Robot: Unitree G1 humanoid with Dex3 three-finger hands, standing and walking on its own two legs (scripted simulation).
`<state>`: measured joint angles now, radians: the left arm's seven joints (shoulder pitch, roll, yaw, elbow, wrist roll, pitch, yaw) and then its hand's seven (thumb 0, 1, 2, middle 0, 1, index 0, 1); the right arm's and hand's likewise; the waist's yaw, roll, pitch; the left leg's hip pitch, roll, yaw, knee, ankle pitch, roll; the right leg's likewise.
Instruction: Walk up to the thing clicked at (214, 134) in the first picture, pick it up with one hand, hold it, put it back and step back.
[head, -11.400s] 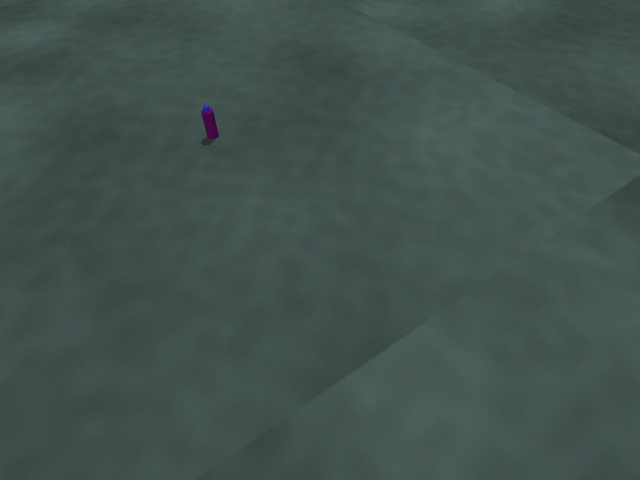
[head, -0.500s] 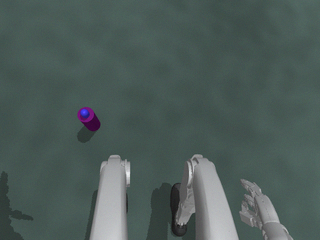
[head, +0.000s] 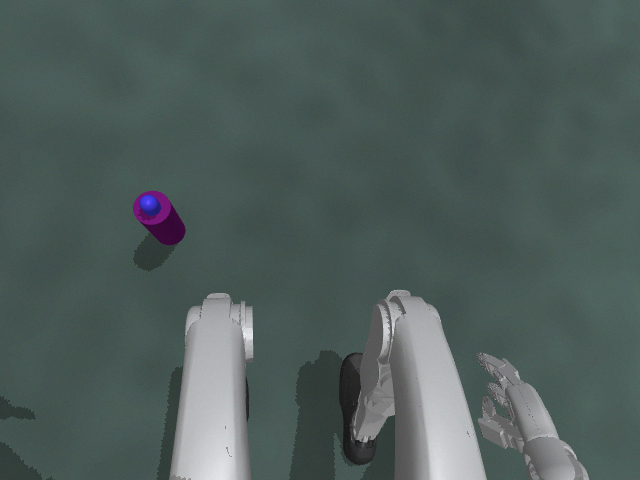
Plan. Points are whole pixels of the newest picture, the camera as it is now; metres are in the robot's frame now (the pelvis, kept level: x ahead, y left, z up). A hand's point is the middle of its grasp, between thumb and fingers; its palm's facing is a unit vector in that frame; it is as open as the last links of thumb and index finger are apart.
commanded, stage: go down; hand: left
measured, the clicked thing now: (159, 217) +0.47 +0.28 -0.34
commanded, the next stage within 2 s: approach in 0.96 s
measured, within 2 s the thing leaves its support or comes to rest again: neither
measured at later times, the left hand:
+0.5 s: hand out of the picture +0.35 +0.45 -0.03, palm faces +0.31 -0.95 -0.08, open 17.6 cm
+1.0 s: hand out of the picture +0.35 +0.46 -0.05, palm faces +0.31 -0.95 -0.07, open 17.5 cm
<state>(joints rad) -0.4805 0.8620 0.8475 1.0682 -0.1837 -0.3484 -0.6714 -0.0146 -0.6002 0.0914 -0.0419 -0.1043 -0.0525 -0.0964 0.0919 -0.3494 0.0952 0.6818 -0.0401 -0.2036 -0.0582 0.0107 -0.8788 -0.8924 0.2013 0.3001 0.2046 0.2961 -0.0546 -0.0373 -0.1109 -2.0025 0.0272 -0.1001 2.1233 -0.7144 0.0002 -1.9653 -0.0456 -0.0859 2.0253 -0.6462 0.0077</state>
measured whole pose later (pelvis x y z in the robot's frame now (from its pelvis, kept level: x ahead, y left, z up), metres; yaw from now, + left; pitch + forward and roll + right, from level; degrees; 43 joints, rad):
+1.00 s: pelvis -0.01 +0.00 -0.05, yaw -1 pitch +31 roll -8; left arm -0.57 0.98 0.93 1.15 -0.20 -0.38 -0.73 -0.01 -0.57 0.09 -0.03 -0.10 -0.04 -0.09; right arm 0.09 -0.38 0.14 0.68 -0.05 -0.18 -0.03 0.01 -0.89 -0.89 0.20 0.30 0.21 0.30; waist -0.08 -0.06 -0.06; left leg -2.14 0.02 -0.12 2.29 -0.71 0.00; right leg -2.09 -0.05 -0.10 2.18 -0.64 0.01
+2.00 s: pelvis -0.03 +0.02 -0.14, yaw -9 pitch +13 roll -16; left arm -0.65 0.94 0.77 1.54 -0.18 -1.00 -0.33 -0.02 -0.61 0.07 -0.04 -0.14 -0.08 -0.11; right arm -0.15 -0.40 0.49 0.57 -0.31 -0.05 0.07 0.00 -0.90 -0.89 0.20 0.30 0.21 0.30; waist -0.22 -0.29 0.28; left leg -2.20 0.02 -0.33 2.66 -0.73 0.01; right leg -2.08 0.02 -0.24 2.39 -0.57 0.06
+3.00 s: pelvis -0.03 +0.02 -0.14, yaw -11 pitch +12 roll -19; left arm -0.68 0.92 0.63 1.52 -0.08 -1.09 0.00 -0.01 0.29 0.59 -0.50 -0.51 -0.50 -0.52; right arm -0.19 -0.39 0.55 0.52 -0.36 0.06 0.12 0.00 -0.86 -0.89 0.20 0.30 0.20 0.30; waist -0.26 -0.30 0.33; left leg -2.20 0.03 -0.37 2.67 -0.74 0.01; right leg -2.06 0.04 -0.27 2.36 -0.55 0.07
